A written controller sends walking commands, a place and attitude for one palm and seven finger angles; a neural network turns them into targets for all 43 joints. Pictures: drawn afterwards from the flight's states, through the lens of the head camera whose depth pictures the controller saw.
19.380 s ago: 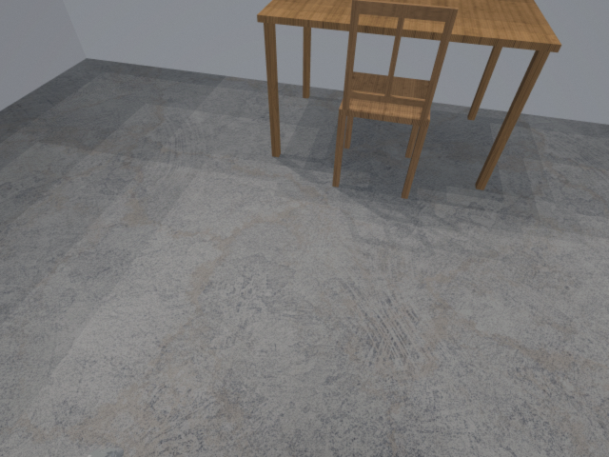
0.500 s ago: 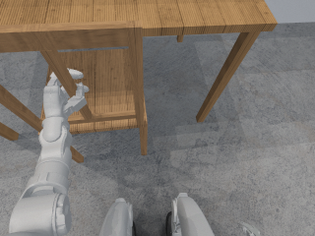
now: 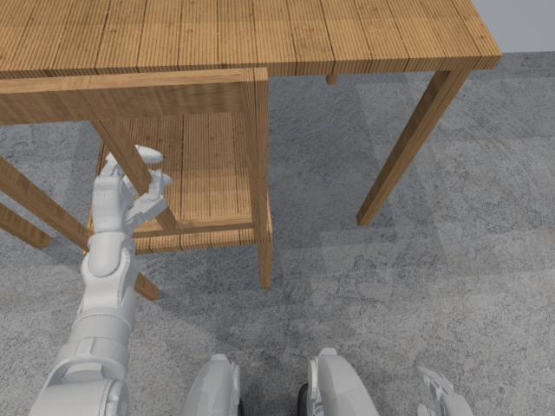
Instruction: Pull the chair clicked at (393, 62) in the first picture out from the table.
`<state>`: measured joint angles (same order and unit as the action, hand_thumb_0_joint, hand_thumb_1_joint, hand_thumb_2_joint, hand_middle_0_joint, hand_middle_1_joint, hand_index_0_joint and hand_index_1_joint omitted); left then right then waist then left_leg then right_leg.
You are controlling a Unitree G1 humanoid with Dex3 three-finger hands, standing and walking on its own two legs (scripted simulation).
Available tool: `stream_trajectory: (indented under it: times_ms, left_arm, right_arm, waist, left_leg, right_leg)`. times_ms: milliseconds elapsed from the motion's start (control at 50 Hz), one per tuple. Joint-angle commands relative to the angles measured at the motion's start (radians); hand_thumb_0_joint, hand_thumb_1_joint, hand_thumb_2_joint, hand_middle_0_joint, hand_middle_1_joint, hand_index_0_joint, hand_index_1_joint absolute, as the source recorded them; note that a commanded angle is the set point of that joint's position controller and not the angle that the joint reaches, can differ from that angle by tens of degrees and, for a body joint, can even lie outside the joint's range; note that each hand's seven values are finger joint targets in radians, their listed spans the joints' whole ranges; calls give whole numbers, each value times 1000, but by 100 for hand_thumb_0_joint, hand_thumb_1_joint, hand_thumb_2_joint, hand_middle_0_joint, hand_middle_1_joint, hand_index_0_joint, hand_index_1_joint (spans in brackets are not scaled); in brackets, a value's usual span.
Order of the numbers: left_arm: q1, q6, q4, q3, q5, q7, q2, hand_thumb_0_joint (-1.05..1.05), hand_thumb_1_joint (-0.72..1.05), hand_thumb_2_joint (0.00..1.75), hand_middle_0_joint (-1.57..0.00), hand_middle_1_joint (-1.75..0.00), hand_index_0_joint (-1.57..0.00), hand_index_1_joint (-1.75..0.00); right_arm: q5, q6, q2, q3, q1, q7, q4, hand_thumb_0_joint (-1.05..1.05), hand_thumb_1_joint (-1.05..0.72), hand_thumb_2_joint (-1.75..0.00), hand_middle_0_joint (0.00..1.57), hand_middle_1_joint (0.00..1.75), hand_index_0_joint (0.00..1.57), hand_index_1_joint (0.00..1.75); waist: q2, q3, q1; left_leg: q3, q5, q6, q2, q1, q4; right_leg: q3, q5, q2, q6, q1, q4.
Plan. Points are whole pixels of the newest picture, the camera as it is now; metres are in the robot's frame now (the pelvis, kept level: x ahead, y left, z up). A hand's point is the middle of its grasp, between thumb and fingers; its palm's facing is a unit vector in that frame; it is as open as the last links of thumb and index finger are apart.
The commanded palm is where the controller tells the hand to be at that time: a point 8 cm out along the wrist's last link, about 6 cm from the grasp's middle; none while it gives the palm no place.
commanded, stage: step backward, pulling the chair out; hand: left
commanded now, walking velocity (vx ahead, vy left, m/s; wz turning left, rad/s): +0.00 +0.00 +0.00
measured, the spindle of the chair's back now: (144, 183) +0.44 +0.20 +0.02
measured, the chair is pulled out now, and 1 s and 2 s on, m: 0.03 0.13 0.13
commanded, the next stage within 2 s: none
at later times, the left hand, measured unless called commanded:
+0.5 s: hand (171, 206) +0.39 +0.15 +0.04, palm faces +0.04 -0.99 -0.16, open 5.3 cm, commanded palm +0.36 +0.20 +0.04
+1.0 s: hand (182, 251) +0.33 +0.13 +0.04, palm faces +0.09 -0.98 -0.18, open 5.3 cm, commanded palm +0.31 +0.18 +0.05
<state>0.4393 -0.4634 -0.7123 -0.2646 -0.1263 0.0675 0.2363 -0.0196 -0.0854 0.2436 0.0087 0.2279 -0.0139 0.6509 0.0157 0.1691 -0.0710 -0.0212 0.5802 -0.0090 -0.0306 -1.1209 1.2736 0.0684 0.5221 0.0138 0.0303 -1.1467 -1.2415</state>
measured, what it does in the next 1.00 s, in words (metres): rises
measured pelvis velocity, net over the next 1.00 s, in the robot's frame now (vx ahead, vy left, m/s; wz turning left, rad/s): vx -0.05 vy -0.01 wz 0.01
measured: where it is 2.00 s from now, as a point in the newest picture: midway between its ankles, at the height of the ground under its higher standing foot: outside the picture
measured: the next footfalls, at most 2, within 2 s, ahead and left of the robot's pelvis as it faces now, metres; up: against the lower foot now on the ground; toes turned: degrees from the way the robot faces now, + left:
none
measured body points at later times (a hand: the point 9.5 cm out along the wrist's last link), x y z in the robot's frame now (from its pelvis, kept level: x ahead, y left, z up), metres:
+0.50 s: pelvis +0.00 +0.01 +0.10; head +0.10 +0.02 +0.54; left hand +0.38 +0.20 +0.05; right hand +0.04 -0.28 -0.01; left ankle +0.01 +0.11 -0.62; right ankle +0.03 -0.11 -0.62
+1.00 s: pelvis -0.05 -0.01 +0.10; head +0.05 -0.03 +0.54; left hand +0.32 +0.18 +0.05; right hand +0.03 -0.28 -0.04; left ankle +0.01 +0.11 -0.62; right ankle +0.03 -0.11 -0.62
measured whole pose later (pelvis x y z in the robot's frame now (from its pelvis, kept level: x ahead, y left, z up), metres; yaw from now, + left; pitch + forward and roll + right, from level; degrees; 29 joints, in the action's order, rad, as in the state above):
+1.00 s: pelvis -0.05 -0.01 +0.10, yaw +1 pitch +8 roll +0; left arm 0.50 -0.22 -1.04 -0.10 -0.08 -0.14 0.20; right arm 0.07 0.08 0.26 -0.01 0.19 0.12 0.70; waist 0.03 -0.07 -0.10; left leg -0.02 0.21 0.01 -0.03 -0.56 0.62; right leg 0.07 0.16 -0.01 0.04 -0.58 -0.58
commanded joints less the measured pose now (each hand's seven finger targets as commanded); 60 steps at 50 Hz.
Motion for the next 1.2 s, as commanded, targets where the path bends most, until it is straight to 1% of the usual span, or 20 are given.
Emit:
stream_trajectory:
  times_ms: [0,20,40,60,80,100,140,200,260,320,500,620,740,800,900,960,1000,1060,1120,1180]
  left_arm:
    - [328,-97,237,2,6,22,160,0,90,90,-50,-145,-50,-145]
    - [403,46,301,-103,129,-91,526,0,90,90,-50,-145,-50,-145]
    - [380,129,312,-3,120,-129,378,0,90,90,-50,-145,-50,-145]
    - [312,194,262,52,121,-149,296,0,90,90,-50,-145,-50,-145]
    - [232,245,148,85,122,-162,251,0,90,90,-50,-145,-50,-145]
    - [194,279,88,102,122,-176,229,0,90,90,-50,-145,-50,-145]
    - [266,296,50,108,126,-202,241,0,90,90,-50,-145,-50,-145]
    - [328,286,-26,102,133,-219,257,0,90,90,-50,-145,-50,-145]
    - [335,274,-75,145,131,-209,212,0,90,90,-50,-145,-50,-145]
    - [311,269,-92,158,126,-196,188,0,90,90,-50,-145,-50,-145]
    - [235,243,-60,163,109,-175,179,0,90,90,-50,-145,-50,-145]
    - [308,219,-83,174,111,-189,184,0,90,90,-50,-145,-50,-145]
    - [352,195,-125,181,111,-201,179,0,90,90,-50,-145,-50,-145]
    - [361,192,-137,167,111,-212,207,0,90,90,-50,-145,-50,-145]
    - [370,198,-147,169,110,-230,231,0,90,90,-50,-145,-50,-145]
    - [393,209,-137,190,110,-237,217,0,90,90,-50,-145,-50,-145]
    - [389,218,-137,189,108,-240,220,0,90,90,-50,-145,-50,-145]
    - [390,223,-124,223,99,-237,180,0,90,90,-50,-145,-50,-145]
    - [382,222,-118,230,96,-233,168,0,90,90,-50,-145,-50,-145]
    - [397,217,-113,240,91,-224,144,0,90,90,-50,-145,-50,-145]
  right_arm:
    - [0,-44,148,55,94,17,-74,0,-90,-90,20,30,20,30]
    - [52,55,183,64,124,48,-133,0,-90,-90,20,30,20,30]
    - [63,85,147,53,138,72,-169,0,-90,-90,20,30,20,30]
    - [70,109,144,48,116,86,-169,0,-90,-90,20,30,20,30]
    - [72,137,146,38,102,94,-163,0,-90,-90,20,30,20,30]
    - [76,153,151,35,100,106,-157,0,-90,-90,20,30,20,30]
    - [76,176,154,27,113,123,-133,0,-90,-90,20,30,20,30]
    - [67,189,168,29,125,133,-106,0,-90,-90,20,30,20,30]
    - [59,197,164,31,128,130,-91,0,-90,-90,20,30,20,30]
    - [54,200,164,41,124,129,-82,0,-90,-90,20,30,20,30]
    - [50,191,169,51,59,138,-88,0,-90,-90,20,30,20,30]
    - [55,175,164,44,42,147,-60,0,-90,-90,20,30,20,30]
    - [64,145,155,37,30,150,-30,0,-90,-90,20,30,20,30]
    - [71,137,155,36,29,151,-21,0,-90,-90,20,30,20,30]
    - [87,136,151,30,31,143,-27,0,-90,-90,20,30,20,30]
    - [91,140,150,26,21,139,-30,0,-90,-90,20,30,20,30]
    - [92,142,158,27,14,141,-31,0,-90,-90,20,30,20,30]
    - [95,142,161,23,2,145,-35,0,-90,-90,20,30,20,30]
    - [93,137,173,27,-3,155,-30,0,-90,-90,20,30,20,30]
    - [88,129,167,31,-3,159,-25,0,-90,-90,20,30,20,30]
  waist:
    - [47,476,-16]
    - [95,607,36]
    - [110,524,-9]
    - [94,470,-15]
    - [60,359,-22]
    - [7,317,-20]
    - [-35,311,-38]
    - [64,308,-37]
    - [161,313,-26]
    - [182,328,-17]
    - [149,290,-2]
    - [148,239,-15]
    - [97,236,-18]
    - [63,239,-18]
    - [-4,230,-21]
    - [-13,216,-20]
    - [-22,212,-19]
    - [17,204,-11]
    - [104,214,0]
    - [123,232,1]
  left_leg:
    - [38,-423,9,40,249,-128]
    - [4,-388,-12,18,511,-305]
    - [-4,-403,-24,31,538,-352]
    - [3,-410,-20,20,529,-380]
    - [42,-299,-14,4,482,-446]
    - [45,-306,-23,-2,476,-457]
    - [34,-403,-21,-9,520,-470]
    - [50,-609,-11,-33,627,-537]
    - [74,-842,-2,-69,766,-568]
    - [90,-986,3,-94,856,-598]
    - [104,-827,-3,-117,862,-717]
    - [100,-657,-12,-113,820,-754]
    - [100,-524,-20,-98,786,-760]
    - [82,-452,-20,-74,752,-744]
    - [28,-320,-2,-2,712,-681]
    - [22,-293,3,12,723,-676]
    - [32,-310,0,6,738,-693]
    - [69,-349,-12,-27,745,-750]
    - [118,-417,-24,-67,756,-797]
    - [136,-478,-30,-94,776,-794]
  right_leg:
    - [-60,-433,-34,-6,328,124]
    - [-176,-430,44,4,656,332]
    - [-144,-533,42,-7,680,390]
    - [-125,-550,49,-13,662,399]
    - [-104,-401,53,-19,607,430]
    - [-101,-426,48,-24,630,445]
    - [-107,-613,64,-37,700,481]
    - [-97,-760,68,-46,733,527]
    - [-87,-750,42,-49,716,577]
    - [-78,-731,20,-46,719,614]
    - [-68,-576,-6,-39,755,685]
    - [-78,-484,4,-43,738,702]
    - [-90,-434,16,-48,747,708]
    - [-111,-416,35,-49,768,729]
    - [-173,-371,121,-42,819,805]
    - [-184,-336,154,-43,828,842]
    - [-172,-324,143,-50,828,848]
    - [-135,-302,103,-57,831,816]
    - [-101,-329,52,-51,823,747]
    - [-92,-352,27,-46,802,702]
